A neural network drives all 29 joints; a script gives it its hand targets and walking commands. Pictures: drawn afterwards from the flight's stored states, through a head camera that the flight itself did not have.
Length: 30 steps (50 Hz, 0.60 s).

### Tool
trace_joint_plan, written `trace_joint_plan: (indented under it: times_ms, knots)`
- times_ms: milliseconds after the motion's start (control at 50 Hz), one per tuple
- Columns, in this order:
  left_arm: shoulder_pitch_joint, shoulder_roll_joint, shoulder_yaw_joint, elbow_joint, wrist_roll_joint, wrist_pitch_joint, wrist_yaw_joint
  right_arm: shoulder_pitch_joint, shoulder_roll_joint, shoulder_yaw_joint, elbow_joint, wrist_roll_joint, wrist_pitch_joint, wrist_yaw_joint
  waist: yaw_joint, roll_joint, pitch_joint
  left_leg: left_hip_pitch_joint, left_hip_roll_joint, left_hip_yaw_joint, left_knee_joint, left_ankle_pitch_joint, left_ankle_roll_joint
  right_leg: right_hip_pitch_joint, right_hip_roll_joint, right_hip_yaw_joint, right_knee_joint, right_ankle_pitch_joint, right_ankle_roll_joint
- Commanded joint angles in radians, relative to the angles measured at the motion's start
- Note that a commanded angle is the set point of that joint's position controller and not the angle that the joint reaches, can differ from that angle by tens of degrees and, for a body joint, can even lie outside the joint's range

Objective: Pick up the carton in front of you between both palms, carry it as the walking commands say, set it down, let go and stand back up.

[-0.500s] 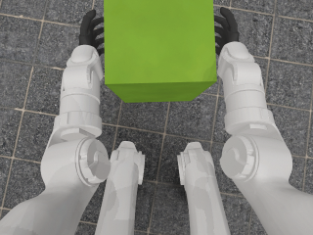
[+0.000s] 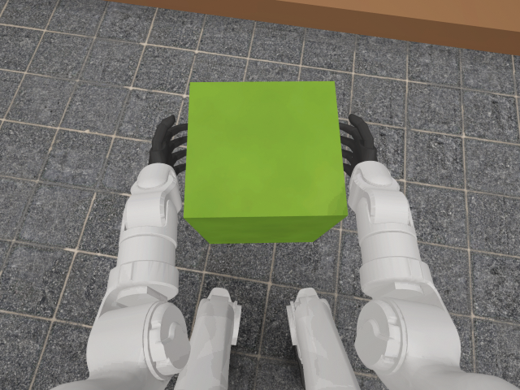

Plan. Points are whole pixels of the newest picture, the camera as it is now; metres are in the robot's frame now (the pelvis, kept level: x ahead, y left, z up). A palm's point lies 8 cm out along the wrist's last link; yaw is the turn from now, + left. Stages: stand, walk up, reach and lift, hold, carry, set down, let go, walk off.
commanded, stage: reach and lift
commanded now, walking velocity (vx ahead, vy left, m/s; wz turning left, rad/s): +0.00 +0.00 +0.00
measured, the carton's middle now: (261, 175) +0.46 +0.01 -0.11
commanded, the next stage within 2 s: hold in 1.86 s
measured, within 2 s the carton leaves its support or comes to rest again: neither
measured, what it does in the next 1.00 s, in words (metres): rises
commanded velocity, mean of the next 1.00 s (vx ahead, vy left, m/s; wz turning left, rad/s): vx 0.00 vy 0.00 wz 0.00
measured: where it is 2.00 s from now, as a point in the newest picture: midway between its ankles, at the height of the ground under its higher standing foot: (261, 365)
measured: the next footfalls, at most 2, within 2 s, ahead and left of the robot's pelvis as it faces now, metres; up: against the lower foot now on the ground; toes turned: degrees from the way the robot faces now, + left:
none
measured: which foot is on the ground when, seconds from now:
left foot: down 0.00-1.00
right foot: down 0.00-1.00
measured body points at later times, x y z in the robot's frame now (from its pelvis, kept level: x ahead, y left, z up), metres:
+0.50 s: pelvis +0.05 +0.00 +0.14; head +0.14 +0.00 +0.58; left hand +0.41 +0.15 +0.10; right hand +0.41 -0.15 +0.10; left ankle +0.08 +0.13 -0.55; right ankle +0.08 -0.13 -0.55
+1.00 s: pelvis +0.07 +0.00 +0.19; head +0.03 +0.00 +0.64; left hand +0.37 +0.15 +0.21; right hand +0.37 -0.15 +0.21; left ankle +0.08 +0.13 -0.55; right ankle +0.08 -0.13 -0.55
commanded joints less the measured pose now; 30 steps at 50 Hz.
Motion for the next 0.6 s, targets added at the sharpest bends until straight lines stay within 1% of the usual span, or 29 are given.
trace_joint_plan:
  times_ms: [0, 140, 340, 480, 580]
  knots:
    - [-0.582, -1.091, -0.565, 0.059, -0.164, -0.024, -0.257, -0.579, 1.096, 0.551, 0.052, 0.162, -0.03, 0.249, 0.007, -0.003, -0.832, 0.58, -0.072, 0.151, -0.218, 0.254, 0.02, 0.546, 0.071, -0.153, -0.22, 0.24, -0.019]
    - [-0.443, -1.107, -0.585, 0.052, -0.146, -0.05, -0.252, -0.438, 1.109, 0.565, 0.044, 0.142, -0.058, 0.241, 0.004, 0.001, -0.732, 0.726, -0.064, 0.119, -0.354, 0.272, 0.028, 0.694, 0.061, -0.119, -0.36, 0.263, -0.027]
    - [-0.235, -1.119, -0.645, 0.004, -0.139, -0.062, -0.251, -0.232, 1.123, 0.631, -0.008, 0.139, -0.069, 0.238, -0.003, 0.004, -0.594, 0.965, -0.045, 0.076, -0.563, 0.342, 0.036, 0.956, 0.039, -0.074, -0.57, 0.338, -0.036]
    - [-0.084, -1.11, -0.686, -0.04, -0.139, -0.046, -0.251, -0.083, 1.119, 0.679, -0.055, 0.144, -0.052, 0.242, -0.005, 0.004, -0.462, 1.152, -0.029, 0.048, -0.726, 0.419, 0.041, 1.146, 0.02, -0.049, -0.73, 0.419, -0.041]
    - [0.011, -1.102, -0.725, -0.089, -0.151, -0.008, -0.255, 0.015, 1.111, 0.717, -0.104, 0.155, -0.014, 0.248, -0.008, 0.004, -0.369, 1.288, -0.017, 0.035, -0.837, 0.486, 0.041, 1.285, 0.008, -0.038, -0.84, 0.495, -0.041]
